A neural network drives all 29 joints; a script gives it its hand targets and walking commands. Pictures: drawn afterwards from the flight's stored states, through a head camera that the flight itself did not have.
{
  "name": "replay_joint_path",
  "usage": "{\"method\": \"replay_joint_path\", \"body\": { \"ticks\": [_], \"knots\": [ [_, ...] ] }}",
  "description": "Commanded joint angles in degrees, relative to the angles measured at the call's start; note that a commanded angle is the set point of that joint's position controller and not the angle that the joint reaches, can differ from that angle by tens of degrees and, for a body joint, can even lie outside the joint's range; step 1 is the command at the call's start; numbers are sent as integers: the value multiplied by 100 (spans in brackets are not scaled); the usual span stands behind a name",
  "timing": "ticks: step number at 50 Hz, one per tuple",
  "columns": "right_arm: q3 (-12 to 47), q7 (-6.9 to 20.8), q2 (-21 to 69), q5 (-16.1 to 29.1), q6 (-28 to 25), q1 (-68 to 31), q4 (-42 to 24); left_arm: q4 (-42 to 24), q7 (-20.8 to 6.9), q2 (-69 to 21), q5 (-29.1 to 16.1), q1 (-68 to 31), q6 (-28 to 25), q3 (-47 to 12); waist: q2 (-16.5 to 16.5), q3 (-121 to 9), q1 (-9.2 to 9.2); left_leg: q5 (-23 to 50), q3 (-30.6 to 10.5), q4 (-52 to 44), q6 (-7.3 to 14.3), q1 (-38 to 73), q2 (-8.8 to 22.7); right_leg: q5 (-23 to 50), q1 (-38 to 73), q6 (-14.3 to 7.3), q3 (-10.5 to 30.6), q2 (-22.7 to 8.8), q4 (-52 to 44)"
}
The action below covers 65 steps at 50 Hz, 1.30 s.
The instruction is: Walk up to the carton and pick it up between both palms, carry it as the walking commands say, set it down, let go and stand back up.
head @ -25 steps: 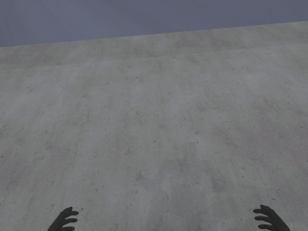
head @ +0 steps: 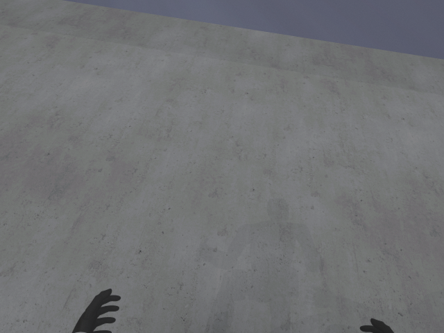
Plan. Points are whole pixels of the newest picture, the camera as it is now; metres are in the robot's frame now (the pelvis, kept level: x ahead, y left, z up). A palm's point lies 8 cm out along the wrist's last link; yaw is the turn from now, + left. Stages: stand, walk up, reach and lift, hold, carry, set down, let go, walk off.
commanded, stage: walk up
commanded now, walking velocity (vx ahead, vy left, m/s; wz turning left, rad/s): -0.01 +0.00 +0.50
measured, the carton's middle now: out of the picture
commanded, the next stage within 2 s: none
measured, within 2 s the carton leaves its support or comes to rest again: neither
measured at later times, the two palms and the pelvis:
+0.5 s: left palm out of the picture +0.02 +0.23 -0.09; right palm out of the picture +0.07 -0.29 -0.13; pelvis -0.07 -0.05 -0.02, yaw +11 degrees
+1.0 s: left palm out of the picture -0.06 +0.24 -0.11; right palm out of the picture +0.11 -0.27 -0.08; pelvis -0.08 -0.06 +0.00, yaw +27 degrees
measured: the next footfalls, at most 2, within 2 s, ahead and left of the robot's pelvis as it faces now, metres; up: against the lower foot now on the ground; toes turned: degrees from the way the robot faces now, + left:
right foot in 0.28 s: +0.03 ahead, -0.17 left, +0.00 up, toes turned +3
left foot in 0.62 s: -0.06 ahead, +0.05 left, +0.00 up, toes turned +16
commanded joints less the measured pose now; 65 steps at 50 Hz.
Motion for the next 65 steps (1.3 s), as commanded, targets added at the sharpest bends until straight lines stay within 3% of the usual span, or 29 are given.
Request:
{"method": "replay_joint_path", "body": {
  "ticks": [1,5,8,11,12,13,15,17,19,21,24,25,29,31,32,33,35,38,42,49,53,54,55,56,57,58,59,62,65],
  "knots": [
    [-540,-59,-993,-159,-71,405,206,-323,-8,332,12,-540,-67,101,1082,-579,-441,357,-1871,-909,197,826,894,25,-613,271,454,361,-420],
    [-543,-83,-1039,-178,9,242,126,-349,22,276,-21,-499,-60,59,1431,-412,-419,-142,-2143,-996,312,495,845,-172,-374,308,455,459,-903],
    [-568,-80,-1021,-205,63,31,43,-314,39,228,-86,-278,-97,56,1085,-406,-358,-818,-2161,-1172,362,-140,795,-118,323,253,288,600,-1684],
    [-529,-72,-950,-181,77,-361,-58,-84,113,169,-129,426,-154,64,1350,-607,-10,-1458,-1936,-1040,159,-979,582,470,1486,87,194,618,-2751],
    [-529,-52,-850,-173,62,-361,-105,24,166,163,-112,683,-197,95,919,-619,139,-1612,-1779,-772,89,-1472,485,934,1997,55,73,489,-3216],
    [-485,-46,-702,-153,24,-257,-134,51,211,380,-115,917,-224,190,426,-726,210,-2189,-1515,-269,-30,-1822,152,1195,2577,-66,283,168,-3643],
    [-416,-39,-174,-188,18,-160,-218,-155,192,1322,64,578,-228,436,-1455,-389,167,-2127,373,3191,-693,-2434,-560,-1536,1229,-857,2429,-2615,-5273],
    [-594,-16,-398,-199,97,135,-23,-436,189,876,-50,-395,-214,336,-655,-59,-306,-1458,342,4584,-813,-1673,-108,-976,198,-1057,1344,-2039,-4932],
    [-649,45,-457,-143,117,536,84,-517,201,571,-82,-648,-198,311,-967,-86,-390,-1215,454,5147,-834,-1431,-193,-191,175,-851,348,-1447,-4505],
    [-584,56,-408,-133,135,514,27,-562,201,501,-99,-428,-190,329,-623,-218,-291,-1265,488,5233,-904,-1629,-104,560,766,-915,224,-1501,-4288],
    [-455,100,-308,-79,140,415,-116,-481,136,669,3,-236,-161,407,-1387,-394,-170,-1682,834,4059,-901,-1357,194,524,1025,-906,55,-1587,-4035],
    [-394,94,-217,-74,136,251,-85,-434,134,644,24,-121,-144,408,-1177,-333,-63,-1829,897,3490,-904,-1166,292,537,975,-876,23,-1575,-3992],
    [-336,131,-139,-81,59,458,-30,-247,77,968,95,-181,-146,531,-1275,-521,-364,-1174,1255,865,-582,336,373,758,725,-547,-175,-1628,-3191],
    [-443,54,-556,-111,-51,702,117,-307,38,536,55,-110,-119,314,232,-144,-498,-1076,-73,-227,-169,787,645,484,-291,-226,-502,-912,-1778],
    [-634,17,-1236,-223,-100,816,15,-668,-21,310,-52,-387,-91,270,1902,86,-577,59,-2836,-1026,213,637,2043,-911,-1567,214,-497,161,-410],
    [-666,-21,-1295,-185,-129,763,7,-656,42,369,-60,-660,-32,303,1552,147,-619,-358,-3186,-1406,363,-24,2126,-748,-1415,191,314,140,216],
    [-591,-55,-966,-145,-130,241,36,-554,-13,358,-10,-499,-92,277,662,-55,-357,-253,-2588,-1035,289,480,1643,-132,-1544,178,368,110,627],
    [-515,-77,-684,-116,-257,320,79,-375,-40,189,0,-271,-172,158,896,-588,-300,1669,-1495,-469,107,1028,1025,220,-1409,192,227,177,878],
    [-587,-135,-817,-100,-303,936,289,-406,-9,199,31,-531,-145,136,1066,-875,-522,2927,-1711,-171,203,1827,1126,146,-1612,213,346,240,449],
    [-593,-170,-755,-176,-148,715,294,-572,25,61,-71,-654,-108,89,1260,-440,-505,1958,-2185,-388,509,950,1062,-230,-883,263,334,392,-826],
    [-614,-139,-771,-176,-119,207,154,-404,51,95,-151,-255,-171,93,1295,-662,-263,1276,-1968,-381,264,6,744,110,491,159,274,480,-2192],
    [-623,-134,-654,-158,-160,70,128,-322,71,85,-172,49,-201,112,1341,-863,-37,1228,-1717,-236,111,-513,613,574,1312,109,242,360,-2815],
    [-601,-102,-601,-114,-190,-121,32,-117,109,217,-162,520,-248,203,690,-1121,292,836,-1429,195,-21,-969,349,1346,2251,23,29,164,-3594],
    [-525,-70,-263,-151,-222,-80,-5,19,143,456,-129,712,-248,296,-220,-1081,385,-568,-992,927,-181,-1916,-132,1422,2891,-104,566,-654,-3996],
    [-471,-83,82,-125,-216,241,-82,26,151,1026,-14,915,-251,441,-1263,-1089,249,-2176,-66,2584,-509,-2345,-540,1250,2622,-498,1826,-2429,-4355],
    [-541,-111,-7,-182,-148,87,-123,-9,119,1134,-7,688,-247,467,-675,-940,63,-2180,111,3477,-624,-1957,-2,-49,1631,-756,1710,-2817,-4733],
    [-629,-51,-281,-155,-71,-14,-133,-102,61,1124,-15,183,-192,448,-1118,-587,-81,-2032,386,4229,-781,-1693,152,-615,862,-1134,1475,-2744,-4893],
    [-688,61,-397,-11,-4,380,95,-286,71,724,-82,-523,-218,360,-896,-384,-299,-1471,610,4980,-886,-1427,97,536,651,-924,-66,-1884,-4320],
    [-537,106,-386,35,-25,302,18,-319,49,748,-9,-166,-188,388,-1069,-750,-127,-1701,918,3812,-870,-1423,162,1268,1439,-795,-319,-1734,-3852]
  ]
}}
